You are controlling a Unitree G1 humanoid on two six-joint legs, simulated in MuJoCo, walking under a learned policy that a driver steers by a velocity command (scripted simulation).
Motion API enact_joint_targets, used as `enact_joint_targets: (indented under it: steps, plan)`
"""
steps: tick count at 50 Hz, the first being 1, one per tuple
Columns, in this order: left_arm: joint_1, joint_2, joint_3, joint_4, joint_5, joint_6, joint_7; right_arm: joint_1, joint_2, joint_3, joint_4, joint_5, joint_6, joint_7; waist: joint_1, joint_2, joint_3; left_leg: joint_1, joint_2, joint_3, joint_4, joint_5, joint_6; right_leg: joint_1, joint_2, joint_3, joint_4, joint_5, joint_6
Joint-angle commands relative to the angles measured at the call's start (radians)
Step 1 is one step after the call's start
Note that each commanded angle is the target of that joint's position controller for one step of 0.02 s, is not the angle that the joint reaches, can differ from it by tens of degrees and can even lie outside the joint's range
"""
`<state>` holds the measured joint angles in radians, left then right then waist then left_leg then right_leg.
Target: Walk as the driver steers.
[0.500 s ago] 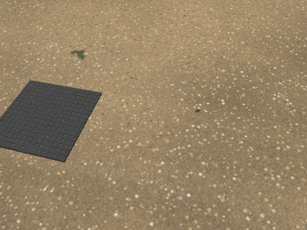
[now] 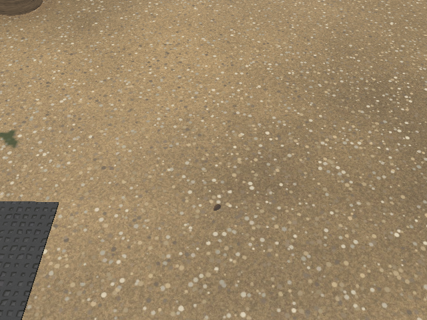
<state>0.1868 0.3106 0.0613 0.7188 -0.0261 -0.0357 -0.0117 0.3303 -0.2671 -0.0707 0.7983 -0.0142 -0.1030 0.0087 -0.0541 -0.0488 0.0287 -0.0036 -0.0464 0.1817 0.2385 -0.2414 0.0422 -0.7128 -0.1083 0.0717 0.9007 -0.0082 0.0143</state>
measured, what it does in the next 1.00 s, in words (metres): walks ahead, turning right: right foot, then left foot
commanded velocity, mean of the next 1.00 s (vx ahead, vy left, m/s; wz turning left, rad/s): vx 0.50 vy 0.00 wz -0.46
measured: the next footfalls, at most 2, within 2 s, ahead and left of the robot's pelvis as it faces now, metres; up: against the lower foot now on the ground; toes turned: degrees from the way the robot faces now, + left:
right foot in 0.20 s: +0.29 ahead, -0.13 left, +0.00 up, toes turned -9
left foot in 0.68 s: +0.61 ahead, -0.01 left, +0.00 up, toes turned -28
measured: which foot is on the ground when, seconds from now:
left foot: down 0.00-0.20, up 0.22-0.66, down 0.68-1.00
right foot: up 0.00-0.18, down 0.20-0.68, up 0.70-1.00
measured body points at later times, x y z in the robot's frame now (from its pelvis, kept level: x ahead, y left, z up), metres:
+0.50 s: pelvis +0.29 -0.06 +0.00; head +0.32 -0.09 +0.45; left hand +0.44 +0.19 -0.09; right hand +0.42 -0.37 -0.08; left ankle +0.48 +0.10 -0.67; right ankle +0.25 -0.12 -0.74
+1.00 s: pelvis +0.56 -0.10 +0.00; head +0.59 -0.11 +0.45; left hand +0.86 +0.02 -0.08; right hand +0.44 -0.35 -0.12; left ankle +0.58 +0.01 -0.74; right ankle +0.60 -0.30 -0.69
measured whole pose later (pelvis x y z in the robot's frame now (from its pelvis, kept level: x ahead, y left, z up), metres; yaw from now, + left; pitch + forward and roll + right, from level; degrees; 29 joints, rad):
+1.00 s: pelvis +0.56 -0.10 +0.00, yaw -28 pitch +2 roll +2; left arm 0.14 0.29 0.03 0.64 -0.01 -0.06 -0.01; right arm 0.38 -0.27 -0.05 0.83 0.01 -0.09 0.02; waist -0.09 -0.04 0.03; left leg -0.09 -0.05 0.01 0.27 -0.21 0.04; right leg -0.63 -0.08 0.05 0.79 -0.14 0.01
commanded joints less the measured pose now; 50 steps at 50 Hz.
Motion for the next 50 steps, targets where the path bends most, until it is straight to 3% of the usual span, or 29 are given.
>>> enact_joint_targets:
  steps: [1, 5, 7, 8, 9, 10, 11, 12, 13, 14, 15, 16, 17, 20, 25, 28, 30, 32, 33, 34, 35, 36, 37, 38, 39, 40, 42, 46, 50]
  plan:
    - [-0.081, 0.009, -0.011, -0.087, 0.005, -0.014, -0.023, -0.06, -0.156, -0.034, -0.062, 0.009, -0.013, -0.012, 0.0, 0.069, 0.085, -0.083, 0.286, -0.051, -0.129, 0.323, 0.124, 0.035, -0.005, -0.043, -0.149, 0.099, -0.017]
    - [-0.169, 0.022, -0.011, -0.152, 0.003, -0.015, -0.052, -0.011, -0.191, -0.046, -0.03, 0.029, 0.022, -0.017, -0.018, 0.07, 0.093, 0.091, 0.331, -0.013, -0.042, 0.474, 0.104, -0.015, 0.018, -0.098, -0.251, -0.008, -0.067]
    - [-0.138, 0.053, 0.004, -0.167, 0.004, -0.009, -0.057, -0.022, -0.223, -0.054, -0.033, 0.033, 0.039, -0.024, 0.02, 0.11, 0.032, 0.133, 0.329, 0.014, 0.081, 0.808, 0.082, 0.087, 0.082, -0.16, -0.257, -0.108, -0.105]
    - [-0.07, 0.081, 0.02, -0.16, 0.003, -0.004, -0.055, -0.028, -0.238, -0.057, -0.037, 0.036, 0.048, -0.028, 0.063, 0.131, -0.023, 0.142, 0.322, 0.024, 0.195, 0.966, 0.071, 0.182, 0.125, -0.187, -0.25, -0.162, -0.129]
    - [0.058, 0.124, 0.044, -0.136, 0.0, 0.001, -0.048, -0.04, -0.244, -0.057, -0.042, 0.04, 0.055, -0.031, 0.139, 0.132, -0.095, 0.095, 0.301, 0.038, 0.373, 1.016, 0.053, 0.359, 0.168, -0.197, -0.277, -0.166, -0.16]
    - [0.224, 0.182, 0.077, -0.1, -0.001, 0.011, -0.03, -0.046, -0.224, -0.046, -0.052, 0.04, 0.051, -0.035, 0.228, 0.092, -0.179, -0.08, 0.259, 0.047, 0.632, 0.857, 0.014, 0.645, 0.167, -0.13, -0.332, -0.113, -0.202]
    - [0.246, 0.295, 0.099, -0.092, -0.004, 0.014, -0.013, 0.046, -0.083, -0.005, -0.101, -0.001, 0.034, -0.025, 0.137, -0.174, -0.257, -0.519, 0.094, 0.021, 1.018, -0.029, -0.055, 1.003, -0.084, 0.351, -0.365, -0.178, -0.35]
    - [0.25, 0.27, 0.083, -0.134, 0.003, -0.006, -0.02, 0.023, -0.1, 0.009, -0.121, 0.01, -0.007, -0.01, 0.147, -0.144, -0.44, -0.697, -0.024, -0.241, 1.203, -0.378, -0.063, 1.14, -0.229, 0.807, -0.547, -0.322, -0.479]
    - [0.227, 0.198, 0.063, -0.129, 0.011, -0.019, -0.026, -0.101, -0.179, -0.013, -0.151, 0.051, -0.028, 0.002, 0.186, -0.049, -0.337, -0.788, 0.037, -0.308, 1.206, -0.289, -0.044, 1.079, -0.206, 0.694, -0.604, -0.326, -0.408]
    - [0.179, 0.172, 0.055, -0.124, 0.009, -0.027, -0.026, -0.138, -0.167, -0.005, -0.169, 0.056, -0.039, 0.002, 0.149, 0.003, -0.201, -0.793, 0.078, -0.293, 1.119, -0.199, -0.029, 0.929, -0.165, 0.555, -0.609, -0.261, -0.367]
    - [0.111, 0.146, 0.048, -0.132, 0.007, -0.03, -0.024, -0.141, -0.155, -0.004, -0.159, 0.033, -0.042, -0.007, 0.099, 0.069, -0.126, -0.749, 0.119, -0.284, 1.026, -0.142, -0.031, 0.784, -0.121, 0.446, -0.606, -0.146, -0.334]
    - [0.067, 0.117, 0.038, -0.146, 0.016, -0.032, -0.02, -0.127, -0.165, -0.011, -0.152, 0.015, -0.035, -0.012, 0.065, 0.057, -0.096, -0.678, 0.144, -0.286, 0.964, -0.101, -0.038, 0.681, -0.087, 0.373, -0.621, -0.036, -0.32]
    - [0.047, 0.111, 0.034, -0.155, 0.025, -0.033, -0.016, -0.111, -0.167, -0.013, -0.147, 0.009, -0.022, -0.011, 0.043, 0.032, -0.089, -0.628, 0.151, -0.286, 0.938, -0.078, -0.049, 0.618, -0.069, 0.344, -0.641, 0.022, -0.32]
    - [0.063, 0.13, 0.038, -0.135, 0.016, -0.038, 0.0, -0.116, -0.129, -0.002, -0.145, -0.005, 0.005, -0.014, 0.035, 0.028, -0.069, -0.598, 0.147, -0.252, 0.815, -0.021, -0.1, 0.512, -0.035, 0.249, -0.662, 0.15, -0.323]
    - [0.122, 0.154, 0.044, -0.102, 0.006, -0.019, 0.026, -0.312, -0.083, 0.022, -0.187, 0.003, 0.003, -0.005, 0.108, -0.027, -0.033, -0.532, 0.079, -0.232, 0.431, 0.281, -0.13, 0.449, 0.042, 0.178, -0.639, 0.009, -0.245]
    - [0.164, 0.162, 0.048, -0.08, 0.0, -0.01, 0.027, -0.377, -0.105, 0.017, -0.205, 0.019, -0.009, 0.008, 0.133, -0.043, -0.029, -0.488, 0.048, -0.248, 0.322, 0.315, -0.119, 0.483, 0.015, 0.248, -0.603, -0.072, -0.23]
    - [0.172, 0.149, 0.045, -0.072, -0.002, -0.005, 0.03, -0.375, -0.133, 0.004, -0.207, 0.023, -0.018, 0.015, 0.124, -0.057, -0.031, -0.471, 0.041, -0.272, 0.267, 0.265, -0.098, 0.545, -0.009, 0.315, -0.549, -0.108, -0.217]
    - [0.153, 0.147, 0.047, -0.072, 0.002, 0.001, 0.032, -0.322, -0.157, -0.011, -0.196, 0.027, -0.028, 0.017, 0.087, -0.091, -0.033, -0.407, 0.042, -0.271, 0.244, 0.181, -0.064, 0.57, -0.025, 0.365, -0.49, -0.091, -0.2]
    - [0.139, 0.125, 0.04, -0.074, 0.005, 0.002, 0.031, -0.238, -0.168, -0.021, -0.172, 0.025, -0.033, 0.014, 0.042, -0.094, -0.06, -0.309, 0.042, -0.246, 0.204, 0.193, -0.038, 0.569, -0.004, 0.346, -0.43, -0.05, -0.179]
    - [0.149, 0.072, 0.022, -0.077, 0.012, -0.001, 0.028, -0.13, -0.198, -0.035, -0.154, 0.008, -0.04, 0.008, -0.004, -0.062, -0.154, -0.119, 0.113, -0.293, 0.211, 0.182, 0.01, 0.529, 0.046, 0.29, -0.264, -0.035, -0.146]
    - [0.227, 0.007, -0.001, -0.084, 0.032, -0.005, 0.027, 0.002, -0.254, -0.047, -0.144, -0.004, -0.038, 0.005, -0.013, 0.108, -0.3, 0.164, 0.3, -0.525, 0.235, 0.132, 0.098, 0.356, 0.141, 0.19, 0.031, -0.299, -0.097]
    - [0.337, 0.003, -0.009, -0.096, -0.01, -0.015, 0.027, 0.078, -0.302, -0.064, -0.086, 0.003, -0.023, 0.019, 0.027, 0.427, -0.339, 0.336, 0.452, -1.0, 0.079, -0.188, 0.236, 0.032, 0.218, 0.104, 0.3, -0.6, -0.045]
    - [0.278, 0.108, 0.011, -0.071, -0.021, -0.015, 0.031, 0.042, -0.199, -0.041, -0.106, 0.026, -0.021, 0.022, -0.007, 0.254, -0.222, 0.262, 0.428, -0.998, 0.028, -0.394, 0.209, -0.062, 0.153, 0.143, 0.394, -0.533, -0.037]
    - [0.154, 0.143, 0.021, -0.091, -0.012, -0.013, 0.03, -0.013, -0.151, -0.026, -0.112, 0.025, -0.015, 0.018, -0.023, 0.166, -0.104, 0.143, 0.386, -0.829, 0.026, -0.321, 0.171, -0.077, 0.122, 0.111, 0.4, -0.442, -0.036]
    - [0.09, 0.129, 0.018, -0.105, 0.006, -0.013, 0.031, -0.05, -0.136, -0.017, -0.118, 0.012, -0.01, 0.018, -0.012, 0.102, -0.052, 0.036, 0.342, -0.713, 0.017, -0.184, 0.159, -0.049, 0.094, 0.087, 0.372, -0.385, -0.036]
    - [0.059, 0.11, 0.018, -0.118, 0.015, -0.019, 0.026, -0.073, -0.119, -0.01, -0.109, 0.007, -0.008, 0.016, 0.006, 0.102, -0.016, -0.033, 0.308, -0.634, 0.001, -0.073, 0.162, -0.03, 0.067, 0.084, 0.314, -0.341, -0.037]
    - [0.075, 0.074, 0.011, -0.116, 0.011, -0.023, 0.015, -0.078, -0.096, -0.001, -0.096, 0.006, -0.011, 0.011, 0.038, 0.155, -0.024, -0.09, 0.258, -0.528, -0.03, 0.06, 0.158, 0.039, 0.033, 0.051, 0.232, -0.306, -0.035]
    - [-0.005, 0.021, -0.015, -0.142, 0.024, -0.029, 0.006, -0.044, -0.153, -0.013, -0.06, 0.024, -0.01, 0.004, 0.024, 0.132, -0.011, -0.109, 0.261, -0.419, -0.078, 0.225, 0.191, 0.031, 0.011, -0.008, 0.02, -0.226, -0.007]
    - [-0.124, 0.006, -0.027, -0.162, 0.016, -0.043, -0.008, -0.003, -0.185, -0.014, -0.028, 0.034, 0.005, 0.002, -0.019, 0.126, 0.002, -0.123, 0.229, -0.315, -0.083, 0.268, 0.159, 0.122, 0.037, -0.052, -0.227, -0.027, -0.001]
Velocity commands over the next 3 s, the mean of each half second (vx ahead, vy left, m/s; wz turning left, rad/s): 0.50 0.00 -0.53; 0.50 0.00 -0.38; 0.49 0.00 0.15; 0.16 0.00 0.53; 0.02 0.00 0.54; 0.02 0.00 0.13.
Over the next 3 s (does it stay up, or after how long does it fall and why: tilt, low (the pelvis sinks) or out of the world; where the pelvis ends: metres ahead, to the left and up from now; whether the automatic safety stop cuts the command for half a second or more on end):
stays up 0.93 -0.34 -0.01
